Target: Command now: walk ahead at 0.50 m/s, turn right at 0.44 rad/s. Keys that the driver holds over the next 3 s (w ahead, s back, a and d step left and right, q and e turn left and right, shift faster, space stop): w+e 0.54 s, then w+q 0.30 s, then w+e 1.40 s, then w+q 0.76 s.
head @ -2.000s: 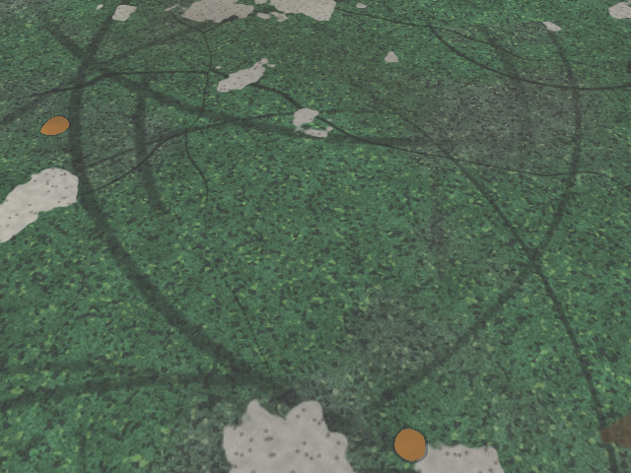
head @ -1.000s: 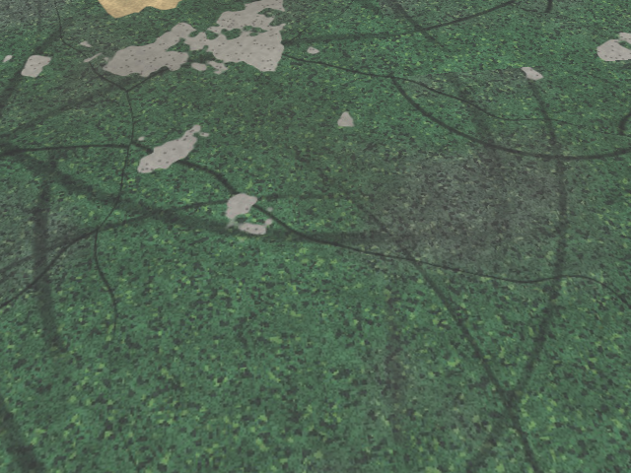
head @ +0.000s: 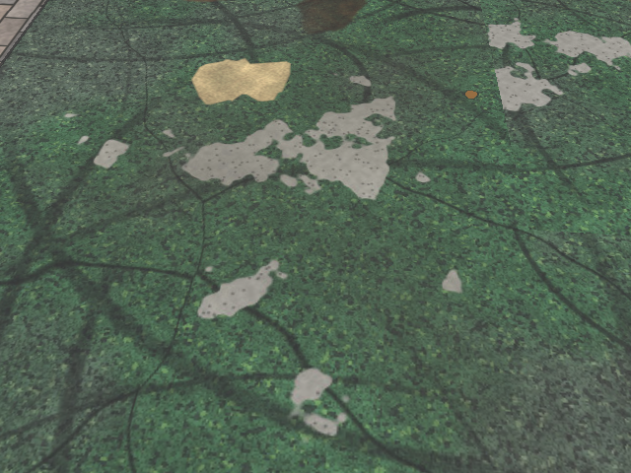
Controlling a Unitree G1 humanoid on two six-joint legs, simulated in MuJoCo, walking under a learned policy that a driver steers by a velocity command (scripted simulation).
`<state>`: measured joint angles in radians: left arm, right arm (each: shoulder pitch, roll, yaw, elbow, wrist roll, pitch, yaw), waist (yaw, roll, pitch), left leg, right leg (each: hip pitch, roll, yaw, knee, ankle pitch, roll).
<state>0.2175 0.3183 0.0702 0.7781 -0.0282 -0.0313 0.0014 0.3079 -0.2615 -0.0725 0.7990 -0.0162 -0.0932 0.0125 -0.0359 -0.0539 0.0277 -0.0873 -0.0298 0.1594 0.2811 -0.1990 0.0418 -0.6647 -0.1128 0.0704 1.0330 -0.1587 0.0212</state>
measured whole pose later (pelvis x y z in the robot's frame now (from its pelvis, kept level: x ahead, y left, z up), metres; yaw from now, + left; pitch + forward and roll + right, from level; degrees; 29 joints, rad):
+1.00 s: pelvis +0.57 -0.10 +0.00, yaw -18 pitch +1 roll +1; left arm 0.23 0.30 0.05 0.71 -0.01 -0.07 0.00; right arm 0.30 -0.26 -0.04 0.79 0.00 -0.09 0.03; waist -0.03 -0.04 0.03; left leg -0.18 -0.10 0.00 0.32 -0.16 0.09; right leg -0.59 -0.08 0.05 1.04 -0.25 0.00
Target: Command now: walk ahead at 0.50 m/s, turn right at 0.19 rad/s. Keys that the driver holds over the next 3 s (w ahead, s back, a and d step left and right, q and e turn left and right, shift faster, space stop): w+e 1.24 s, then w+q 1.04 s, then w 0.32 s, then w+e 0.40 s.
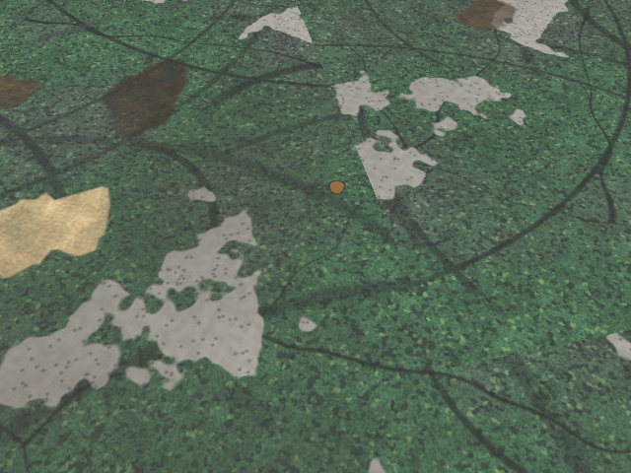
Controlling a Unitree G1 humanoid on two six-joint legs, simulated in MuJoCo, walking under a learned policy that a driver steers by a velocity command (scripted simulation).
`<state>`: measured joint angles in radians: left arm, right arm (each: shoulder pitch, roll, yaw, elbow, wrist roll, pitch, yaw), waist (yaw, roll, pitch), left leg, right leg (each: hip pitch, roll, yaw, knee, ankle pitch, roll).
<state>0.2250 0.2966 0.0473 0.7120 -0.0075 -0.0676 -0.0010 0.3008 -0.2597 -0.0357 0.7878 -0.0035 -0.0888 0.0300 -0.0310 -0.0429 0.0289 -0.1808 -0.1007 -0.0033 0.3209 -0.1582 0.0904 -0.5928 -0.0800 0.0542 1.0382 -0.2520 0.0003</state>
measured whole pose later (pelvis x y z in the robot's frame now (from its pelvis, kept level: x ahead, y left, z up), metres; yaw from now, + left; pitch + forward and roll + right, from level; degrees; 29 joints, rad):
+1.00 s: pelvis +0.56 -0.08 +0.00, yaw -32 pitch +1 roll +1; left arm 0.27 0.32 0.07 0.66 -0.02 -0.01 0.00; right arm 0.27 -0.26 -0.05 0.76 -0.01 -0.09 0.00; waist -0.03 -0.05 0.02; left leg -0.20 -0.01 0.07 0.39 -0.20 0.02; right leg -0.60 -0.05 0.06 1.14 -0.30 0.00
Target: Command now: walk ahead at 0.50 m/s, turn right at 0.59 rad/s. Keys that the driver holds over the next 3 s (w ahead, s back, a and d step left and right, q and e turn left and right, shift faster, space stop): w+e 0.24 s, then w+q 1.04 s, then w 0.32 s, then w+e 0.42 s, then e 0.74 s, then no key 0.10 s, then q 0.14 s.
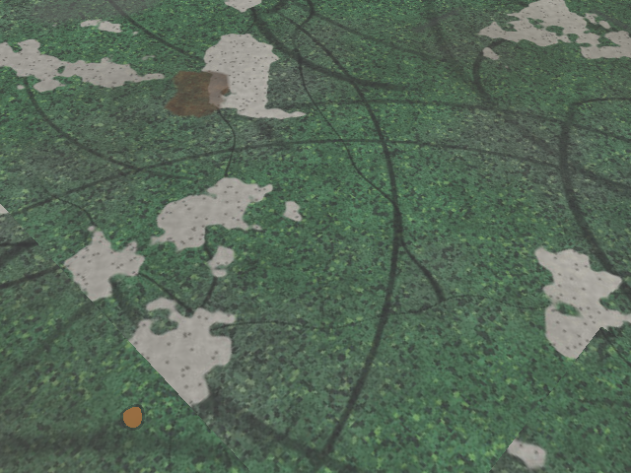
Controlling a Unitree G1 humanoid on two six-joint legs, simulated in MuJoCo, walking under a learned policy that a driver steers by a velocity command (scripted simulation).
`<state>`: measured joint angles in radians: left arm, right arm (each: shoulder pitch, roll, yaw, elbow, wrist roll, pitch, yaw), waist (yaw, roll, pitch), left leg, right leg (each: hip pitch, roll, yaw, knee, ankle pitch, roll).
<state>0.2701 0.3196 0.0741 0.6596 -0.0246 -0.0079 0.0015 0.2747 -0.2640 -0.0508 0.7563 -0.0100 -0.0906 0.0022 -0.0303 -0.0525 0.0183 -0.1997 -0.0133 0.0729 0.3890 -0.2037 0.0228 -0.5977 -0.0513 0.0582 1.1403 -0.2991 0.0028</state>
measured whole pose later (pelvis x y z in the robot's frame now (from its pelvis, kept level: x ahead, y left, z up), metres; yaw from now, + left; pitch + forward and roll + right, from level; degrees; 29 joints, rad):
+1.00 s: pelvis +0.55 -0.05 -0.01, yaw +8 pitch +1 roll +0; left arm 0.19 0.29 0.05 0.75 -0.01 -0.11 0.00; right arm 0.24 -0.29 -0.07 0.72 0.01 -0.05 0.03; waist -0.02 -0.01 0.06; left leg -0.33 -0.11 0.00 0.48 -0.17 0.11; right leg -0.43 -0.05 0.05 1.20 -0.38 0.00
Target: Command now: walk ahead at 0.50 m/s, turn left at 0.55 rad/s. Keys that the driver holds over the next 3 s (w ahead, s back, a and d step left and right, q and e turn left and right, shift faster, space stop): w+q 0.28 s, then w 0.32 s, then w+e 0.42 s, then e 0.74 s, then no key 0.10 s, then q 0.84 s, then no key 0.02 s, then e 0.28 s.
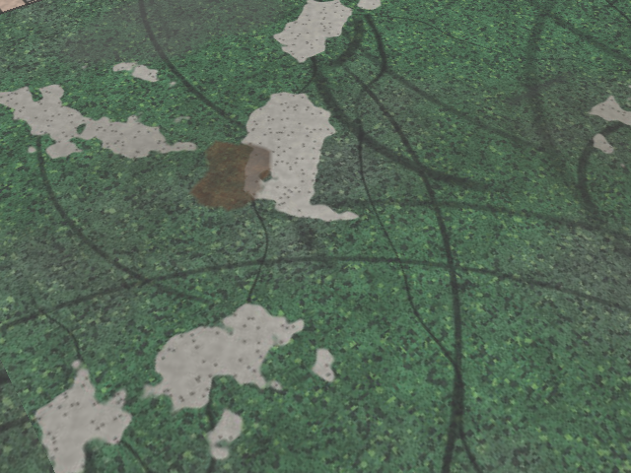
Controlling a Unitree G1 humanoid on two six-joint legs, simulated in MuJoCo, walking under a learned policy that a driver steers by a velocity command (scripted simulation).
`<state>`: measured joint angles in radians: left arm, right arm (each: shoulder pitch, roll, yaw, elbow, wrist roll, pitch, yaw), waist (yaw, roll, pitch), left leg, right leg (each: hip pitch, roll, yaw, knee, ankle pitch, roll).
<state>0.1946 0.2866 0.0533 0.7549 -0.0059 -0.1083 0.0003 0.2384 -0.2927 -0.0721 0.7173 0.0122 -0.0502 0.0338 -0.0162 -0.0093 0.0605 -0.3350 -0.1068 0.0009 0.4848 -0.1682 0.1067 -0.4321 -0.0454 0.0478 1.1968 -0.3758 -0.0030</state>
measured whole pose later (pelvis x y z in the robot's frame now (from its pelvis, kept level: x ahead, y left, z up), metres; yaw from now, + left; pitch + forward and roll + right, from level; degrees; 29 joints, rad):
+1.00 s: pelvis +0.52 +0.07 +0.01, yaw +7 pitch +1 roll +1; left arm 0.28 0.32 0.07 0.82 -0.03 -0.04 0.00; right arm 0.25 -0.25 -0.06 0.74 -0.01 -0.09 0.02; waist -0.01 -0.05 0.02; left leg -0.21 -0.01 0.10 0.37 -0.18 0.03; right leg -0.55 -0.08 0.05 1.12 -0.30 0.00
